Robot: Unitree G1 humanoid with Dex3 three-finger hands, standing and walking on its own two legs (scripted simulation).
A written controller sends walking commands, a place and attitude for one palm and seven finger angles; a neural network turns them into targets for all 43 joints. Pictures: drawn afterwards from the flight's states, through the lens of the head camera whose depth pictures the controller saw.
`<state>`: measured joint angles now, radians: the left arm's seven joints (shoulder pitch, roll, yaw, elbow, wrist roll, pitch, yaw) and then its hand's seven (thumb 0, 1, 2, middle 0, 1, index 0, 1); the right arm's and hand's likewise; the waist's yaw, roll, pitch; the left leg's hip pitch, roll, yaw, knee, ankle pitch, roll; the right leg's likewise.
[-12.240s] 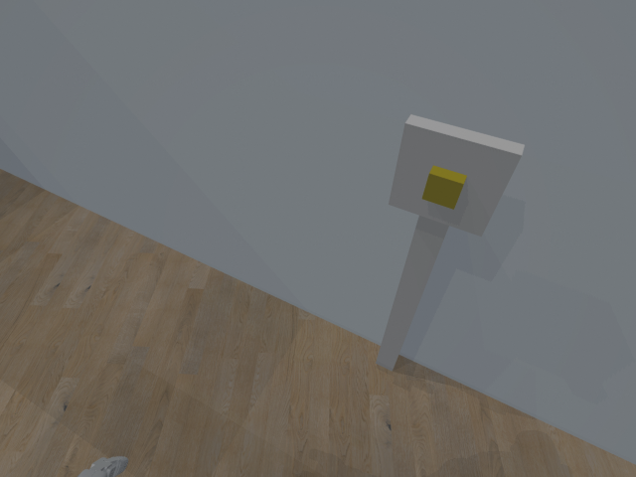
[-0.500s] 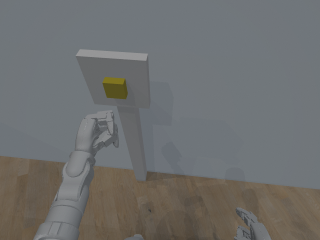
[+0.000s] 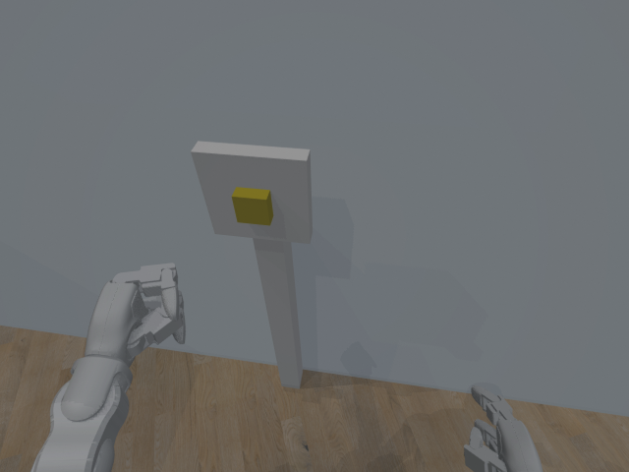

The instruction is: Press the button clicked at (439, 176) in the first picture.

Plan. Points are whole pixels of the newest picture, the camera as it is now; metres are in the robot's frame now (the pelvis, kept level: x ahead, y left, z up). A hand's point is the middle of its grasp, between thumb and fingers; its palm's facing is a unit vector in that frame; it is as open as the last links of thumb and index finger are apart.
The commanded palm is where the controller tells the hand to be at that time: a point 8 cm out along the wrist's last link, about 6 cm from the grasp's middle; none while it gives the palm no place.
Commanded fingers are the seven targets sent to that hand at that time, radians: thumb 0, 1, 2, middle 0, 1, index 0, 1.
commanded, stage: draw the hand back to the body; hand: left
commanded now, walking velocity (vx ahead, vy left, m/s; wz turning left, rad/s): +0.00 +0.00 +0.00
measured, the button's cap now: (253, 205) +0.50 +0.14 +0.07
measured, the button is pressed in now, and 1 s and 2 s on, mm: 0 0 0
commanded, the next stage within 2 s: step back with the hand held close in 0.88 s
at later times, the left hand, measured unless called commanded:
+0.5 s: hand (77, 328) +0.21 +0.25 +0.16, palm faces +0.34 -0.87 -0.35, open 3.1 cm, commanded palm +0.16 +0.29 +0.19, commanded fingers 0.00 0.90 0.90 -1.30 -1.50 -1.30 -1.50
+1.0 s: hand (44, 339) +0.19 +0.26 +0.18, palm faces +0.39 -0.84 -0.37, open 3.1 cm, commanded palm +0.14 +0.30 +0.19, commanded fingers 0.00 0.90 0.90 -1.30 -1.50 -1.30 -1.50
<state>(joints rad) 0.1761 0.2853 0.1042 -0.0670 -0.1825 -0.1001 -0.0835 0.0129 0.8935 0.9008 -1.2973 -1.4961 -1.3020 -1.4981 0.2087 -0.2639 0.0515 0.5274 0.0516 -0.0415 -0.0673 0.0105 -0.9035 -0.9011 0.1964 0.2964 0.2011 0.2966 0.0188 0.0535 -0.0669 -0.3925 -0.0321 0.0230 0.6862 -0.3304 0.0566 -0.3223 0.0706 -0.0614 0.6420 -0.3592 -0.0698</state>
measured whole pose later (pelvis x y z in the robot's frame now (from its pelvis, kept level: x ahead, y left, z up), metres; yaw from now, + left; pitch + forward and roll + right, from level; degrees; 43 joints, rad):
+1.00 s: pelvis +0.01 +0.02 +0.02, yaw +0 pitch -5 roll -1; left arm 0.54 0.33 0.28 -0.48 -0.08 -0.08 0.10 0.01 0.89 0.90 -1.30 -1.50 -1.31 -1.50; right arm 0.20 -0.23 0.05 0.61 0.01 -0.06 -0.06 0.01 -0.90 -0.90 0.20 0.30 0.20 0.30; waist 0.07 0.06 0.01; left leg -0.12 -0.05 0.03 0.43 -0.23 0.07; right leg -0.05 0.06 -0.03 0.37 -0.25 -0.04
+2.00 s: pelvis -0.08 +0.04 +0.00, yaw +0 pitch +2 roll -2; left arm 0.60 0.41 0.41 -0.62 -0.03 -0.24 0.13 0.01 0.88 0.90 -1.30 -1.50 -1.31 -1.50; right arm 0.19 -0.21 0.01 0.56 -0.01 -0.04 -0.05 0.01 -0.90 -0.90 0.20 0.30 0.20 0.30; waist 0.01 -0.01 0.03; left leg -0.45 -0.06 0.05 0.56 -0.14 0.12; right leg -0.34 0.07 0.06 0.61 -0.29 0.01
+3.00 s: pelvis -0.24 +0.03 +0.02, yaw -2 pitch +0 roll -1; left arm 0.59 0.39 0.36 -0.53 -0.03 -0.18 0.15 0.01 0.89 0.90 -1.30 -1.50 -1.31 -1.50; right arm 0.27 -0.19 0.02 0.63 0.00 -0.12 -0.08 0.01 -0.90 -0.90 0.20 0.30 0.20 0.30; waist -0.03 -0.04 -0.04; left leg -0.33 -0.05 0.00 0.44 -0.11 0.05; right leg -0.17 0.01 0.03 0.49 -0.35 0.00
